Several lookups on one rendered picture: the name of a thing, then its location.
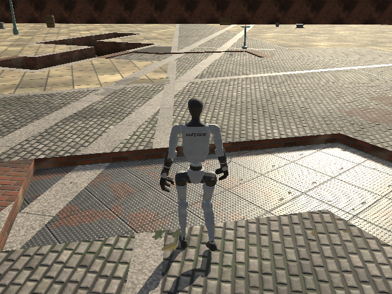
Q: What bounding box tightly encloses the right robot upper arm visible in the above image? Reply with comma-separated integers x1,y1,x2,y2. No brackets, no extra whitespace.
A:
209,124,224,157

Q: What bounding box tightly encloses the left robot forearm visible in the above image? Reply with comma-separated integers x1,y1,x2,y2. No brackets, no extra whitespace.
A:
160,150,173,178

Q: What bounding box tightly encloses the left robot foot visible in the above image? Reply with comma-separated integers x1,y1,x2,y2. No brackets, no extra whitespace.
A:
179,233,188,248

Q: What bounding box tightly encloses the robot right shin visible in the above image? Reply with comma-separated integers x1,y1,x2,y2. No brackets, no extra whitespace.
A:
203,201,214,243

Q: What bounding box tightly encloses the left robot upper arm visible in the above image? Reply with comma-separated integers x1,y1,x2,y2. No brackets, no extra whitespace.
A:
167,124,183,159

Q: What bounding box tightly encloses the right robot forearm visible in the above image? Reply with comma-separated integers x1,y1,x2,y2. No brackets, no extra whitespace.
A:
218,148,228,171

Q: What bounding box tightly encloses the robot left hand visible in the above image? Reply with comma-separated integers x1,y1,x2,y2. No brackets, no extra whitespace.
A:
160,177,174,192

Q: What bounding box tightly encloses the robot right hand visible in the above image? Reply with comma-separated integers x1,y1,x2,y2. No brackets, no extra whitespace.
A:
215,168,228,180

